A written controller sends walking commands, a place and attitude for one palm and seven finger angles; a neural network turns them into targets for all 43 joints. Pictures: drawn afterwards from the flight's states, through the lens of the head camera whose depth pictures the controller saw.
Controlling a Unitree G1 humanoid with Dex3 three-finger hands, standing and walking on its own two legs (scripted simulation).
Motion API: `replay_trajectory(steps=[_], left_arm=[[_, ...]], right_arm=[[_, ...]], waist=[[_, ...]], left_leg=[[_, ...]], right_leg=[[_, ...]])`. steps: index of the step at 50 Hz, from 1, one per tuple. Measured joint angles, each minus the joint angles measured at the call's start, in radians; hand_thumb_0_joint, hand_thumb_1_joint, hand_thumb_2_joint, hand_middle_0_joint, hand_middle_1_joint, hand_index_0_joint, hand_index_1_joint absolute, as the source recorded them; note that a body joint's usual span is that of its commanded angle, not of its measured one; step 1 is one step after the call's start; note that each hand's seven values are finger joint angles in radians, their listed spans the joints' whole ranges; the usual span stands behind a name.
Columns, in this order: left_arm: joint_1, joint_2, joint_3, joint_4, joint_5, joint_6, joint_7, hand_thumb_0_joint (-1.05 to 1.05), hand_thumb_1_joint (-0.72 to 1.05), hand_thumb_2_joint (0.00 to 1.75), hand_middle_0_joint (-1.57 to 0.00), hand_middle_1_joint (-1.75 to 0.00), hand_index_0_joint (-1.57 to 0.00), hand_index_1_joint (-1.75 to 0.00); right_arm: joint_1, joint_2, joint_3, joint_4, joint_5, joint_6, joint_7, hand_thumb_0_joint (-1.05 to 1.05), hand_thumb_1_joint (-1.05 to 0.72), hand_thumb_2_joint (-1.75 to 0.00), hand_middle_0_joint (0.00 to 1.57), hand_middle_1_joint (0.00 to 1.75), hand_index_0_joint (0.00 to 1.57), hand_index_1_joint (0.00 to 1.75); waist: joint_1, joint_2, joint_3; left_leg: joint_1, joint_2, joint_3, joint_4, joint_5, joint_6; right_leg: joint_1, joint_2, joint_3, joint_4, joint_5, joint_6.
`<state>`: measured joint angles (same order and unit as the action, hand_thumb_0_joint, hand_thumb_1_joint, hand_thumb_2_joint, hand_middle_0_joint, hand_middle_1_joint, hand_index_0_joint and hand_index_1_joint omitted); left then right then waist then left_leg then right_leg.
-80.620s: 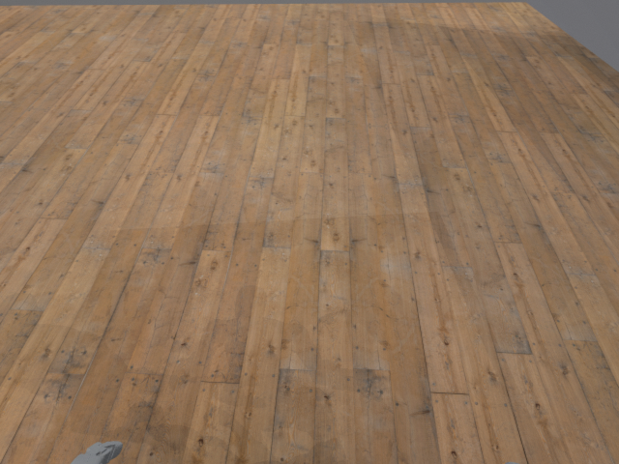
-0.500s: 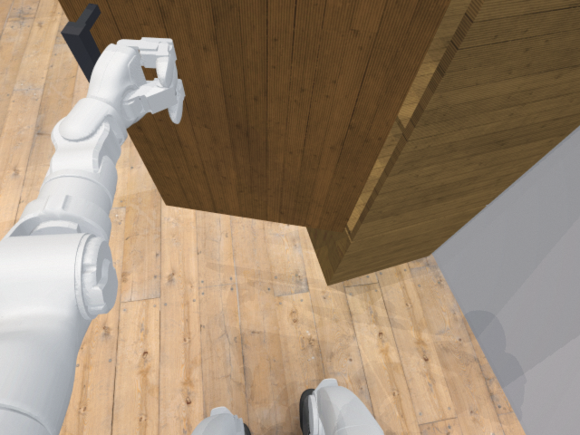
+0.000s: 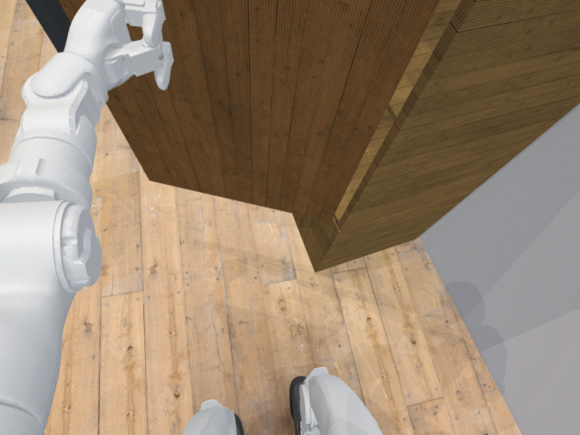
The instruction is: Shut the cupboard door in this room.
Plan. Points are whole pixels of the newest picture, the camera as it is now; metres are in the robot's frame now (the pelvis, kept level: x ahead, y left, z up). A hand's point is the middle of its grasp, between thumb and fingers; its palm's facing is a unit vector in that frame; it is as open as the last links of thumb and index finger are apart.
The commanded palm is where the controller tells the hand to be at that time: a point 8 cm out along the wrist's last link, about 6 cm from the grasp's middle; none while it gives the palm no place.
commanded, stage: push the door shut along its arc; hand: left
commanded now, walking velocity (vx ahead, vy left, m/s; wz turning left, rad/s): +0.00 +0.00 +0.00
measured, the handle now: (75, 32) +0.61 +0.17 +0.12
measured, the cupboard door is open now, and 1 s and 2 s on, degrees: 59 49 49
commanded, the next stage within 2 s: pull the fist back off the door in 0.12 s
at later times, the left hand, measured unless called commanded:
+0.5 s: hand (205, 48) +0.58 +0.02 +0.11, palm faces -0.02 -1.00 -0.08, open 3.2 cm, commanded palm +0.55 +0.08 +0.12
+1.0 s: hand (198, 99) +0.49 +0.04 +0.12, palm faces -0.03 -1.00 -0.04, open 3.1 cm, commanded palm +0.47 +0.09 +0.12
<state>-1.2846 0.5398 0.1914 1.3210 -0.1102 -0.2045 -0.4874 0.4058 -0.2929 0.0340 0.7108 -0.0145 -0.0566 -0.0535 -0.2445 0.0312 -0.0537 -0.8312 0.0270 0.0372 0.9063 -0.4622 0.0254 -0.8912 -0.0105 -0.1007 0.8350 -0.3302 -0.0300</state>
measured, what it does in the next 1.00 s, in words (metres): stands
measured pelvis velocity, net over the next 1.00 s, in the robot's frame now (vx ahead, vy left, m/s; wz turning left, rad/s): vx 0.00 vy -0.02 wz -0.01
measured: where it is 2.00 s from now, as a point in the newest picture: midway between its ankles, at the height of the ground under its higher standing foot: outside the picture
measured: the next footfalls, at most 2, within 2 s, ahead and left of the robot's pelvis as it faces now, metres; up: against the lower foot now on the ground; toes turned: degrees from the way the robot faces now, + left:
none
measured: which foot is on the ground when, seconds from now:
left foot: down 0.00-1.00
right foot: down 0.00-1.00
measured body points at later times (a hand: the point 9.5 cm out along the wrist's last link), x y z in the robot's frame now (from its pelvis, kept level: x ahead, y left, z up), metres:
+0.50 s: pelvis +0.00 -0.01 +0.00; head +0.16 -0.02 +0.42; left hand +0.58 +0.08 +0.12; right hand -0.05 -0.24 -0.12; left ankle -0.03 +0.10 -0.69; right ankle +0.03 -0.11 -0.69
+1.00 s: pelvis +0.00 -0.02 +0.02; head +0.09 -0.03 +0.46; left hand +0.49 +0.09 +0.12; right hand +0.01 -0.29 -0.10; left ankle -0.03 +0.10 -0.69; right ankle +0.03 -0.11 -0.69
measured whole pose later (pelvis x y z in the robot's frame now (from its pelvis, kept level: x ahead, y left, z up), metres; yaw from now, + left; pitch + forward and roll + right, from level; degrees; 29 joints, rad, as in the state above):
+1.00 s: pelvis +0.00 -0.02 +0.02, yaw +0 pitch +15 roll +0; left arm -0.94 0.18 0.19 1.14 -0.02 -0.41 0.09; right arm 0.38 -0.28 -0.03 0.68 -0.03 -0.04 0.03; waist -0.14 0.03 -0.08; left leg -0.63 0.03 0.05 0.77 -0.41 0.00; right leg -0.72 0.00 -0.08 0.75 -0.30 -0.05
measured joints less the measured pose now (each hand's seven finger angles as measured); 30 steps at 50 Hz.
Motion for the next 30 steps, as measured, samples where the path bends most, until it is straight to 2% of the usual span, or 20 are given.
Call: replay_trajectory(steps=[12,13,14,17,19,21,24,28,30], left_arm=[[-0.120,-0.022,-0.062,0.055,0.015,0.011,0.026,0.04,1.02,1.00,-1.30,-1.50,-1.30,-1.50],[-0.124,-0.037,-0.028,0.055,0.015,0.020,0.052,0.04,1.01,0.99,-1.30,-1.50,-1.30,-1.50],[-0.124,-0.057,0.010,0.054,0.011,0.027,0.109,0.04,0.99,0.99,-1.30,-1.50,-1.30,-1.50],[-0.109,-0.127,0.100,0.030,0.025,0.021,0.352,0.04,0.93,0.96,-1.30,-1.50,-1.30,-1.50],[-0.076,-0.167,0.119,-0.008,0.081,-0.018,0.510,0.04,0.91,0.94,-1.30,-1.50,-1.30,-1.50],[-0.036,-0.193,0.109,-0.039,0.143,-0.066,0.603,0.03,0.91,0.93,-1.30,-1.50,-1.30,-1.50],[0.013,-0.209,0.099,-0.047,0.186,-0.092,0.621,0.02,0.90,0.91,-1.30,-1.50,-1.30,-1.50],[0.049,-0.217,0.130,-0.011,0.162,-0.074,0.593,0.02,0.90,0.90,-1.30,-1.50,-1.30,-1.50],[0.072,-0.220,0.153,-0.018,0.145,-0.086,0.590,0.02,0.90,0.90,-1.30,-1.50,-1.30,-1.50]], right_arm=[[-0.039,0.003,-0.004,0.028,-0.014,-0.016,0.006,0.01,-0.91,-0.90,0.20,0.30,0.21,0.30],[-0.033,0.003,-0.006,0.022,-0.016,-0.017,0.009,0.01,-0.91,-0.90,0.20,0.30,0.21,0.30],[-0.023,0.002,-0.009,0.013,-0.020,-0.019,0.016,0.01,-0.91,-0.90,0.20,0.30,0.21,0.30],[0.005,0.011,-0.013,-0.017,-0.045,-0.023,0.058,0.01,-0.91,-0.90,0.20,0.30,0.20,0.30],[0.025,0.022,-0.016,-0.036,-0.069,-0.025,0.094,0.01,-0.91,-0.90,0.20,0.30,0.20,0.30],[0.039,0.036,-0.019,-0.043,-0.082,-0.022,0.124,0.01,-0.91,-0.90,0.20,0.30,0.20,0.30],[0.046,0.056,-0.016,-0.041,-0.077,0.003,0.140,0.01,-0.91,-0.90,0.20,0.30,0.21,0.30],[0.056,0.065,-0.009,-0.039,-0.057,0.027,0.127,0.01,-0.91,-0.90,0.20,0.30,0.21,0.30],[0.063,0.062,-0.010,-0.041,-0.053,0.026,0.120,0.01,-0.91,-0.90,0.20,0.30,0.21,0.30]], waist=[[-0.017,-0.002,-0.001],[-0.014,0.005,-0.006],[-0.010,0.013,-0.013],[-0.003,0.024,-0.028],[0.000,0.030,-0.041],[0.002,0.033,-0.046],[0.004,0.033,-0.038],[0.004,0.036,-0.027],[0.005,0.036,-0.025]], left_leg=[[-0.062,-0.006,-0.016,0.048,-0.015,-0.004],[-0.073,-0.003,-0.018,0.053,-0.017,-0.005],[-0.083,-0.001,-0.020,0.058,-0.019,-0.006],[-0.097,0.001,-0.019,0.057,-0.019,-0.010],[-0.103,0.003,-0.016,0.054,-0.017,-0.012],[-0.099,0.003,-0.012,0.047,-0.016,-0.014],[-0.064,0.006,-0.002,0.022,-0.010,-0.015],[0.002,0.010,0.008,-0.031,0.009,-0.018],[0.034,0.012,0.014,-0.055,0.017,-0.019]], right_leg=[[-0.058,-0.009,-0.014,0.051,-0.023,-0.006],[-0.067,-0.007,-0.016,0.053,-0.024,-0.006],[-0.075,-0.005,-0.018,0.054,-0.024,-0.006],[-0.090,-0.003,-0.016,0.053,-0.022,-0.005],[-0.100,0.000,-0.013,0.052,-0.021,-0.006],[-0.100,0.001,-0.007,0.052,-0.021,-0.009],[-0.074,0.006,0.002,0.037,-0.016,-0.012],[-0.015,0.015,0.012,-0.009,0.001,-0.014],[0.012,0.019,0.018,-0.030,0.010,-0.016]])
